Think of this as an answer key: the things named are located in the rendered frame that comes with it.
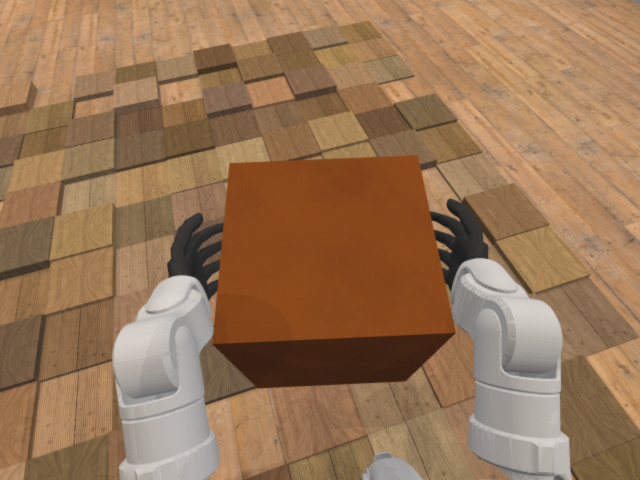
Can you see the robot left forearm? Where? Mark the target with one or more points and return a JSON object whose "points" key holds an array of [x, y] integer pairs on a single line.
{"points": [[160, 386]]}

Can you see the robot left hand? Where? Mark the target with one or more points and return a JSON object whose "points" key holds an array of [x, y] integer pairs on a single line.
{"points": [[187, 260]]}

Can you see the right robot shin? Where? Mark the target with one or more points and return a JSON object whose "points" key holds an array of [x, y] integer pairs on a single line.
{"points": [[381, 456]]}

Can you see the robot right forearm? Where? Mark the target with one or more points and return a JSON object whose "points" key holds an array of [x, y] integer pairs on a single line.
{"points": [[517, 367]]}

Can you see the robot right hand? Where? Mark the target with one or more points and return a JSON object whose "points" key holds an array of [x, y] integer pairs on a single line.
{"points": [[468, 241]]}

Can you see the robot right thigh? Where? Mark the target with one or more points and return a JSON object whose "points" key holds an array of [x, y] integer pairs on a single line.
{"points": [[392, 468]]}

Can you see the carton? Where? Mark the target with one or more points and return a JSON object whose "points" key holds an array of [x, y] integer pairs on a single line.
{"points": [[329, 272]]}

